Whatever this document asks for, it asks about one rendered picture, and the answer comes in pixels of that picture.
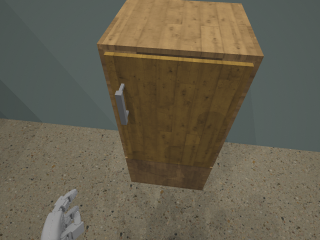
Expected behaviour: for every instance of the left robot hand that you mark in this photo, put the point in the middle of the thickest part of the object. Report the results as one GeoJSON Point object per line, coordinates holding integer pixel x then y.
{"type": "Point", "coordinates": [58, 225]}

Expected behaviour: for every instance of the cupboard door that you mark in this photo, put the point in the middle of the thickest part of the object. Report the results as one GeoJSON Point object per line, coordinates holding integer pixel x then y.
{"type": "Point", "coordinates": [179, 108]}

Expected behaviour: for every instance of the handle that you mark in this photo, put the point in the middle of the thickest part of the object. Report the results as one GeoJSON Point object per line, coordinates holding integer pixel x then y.
{"type": "Point", "coordinates": [123, 113]}

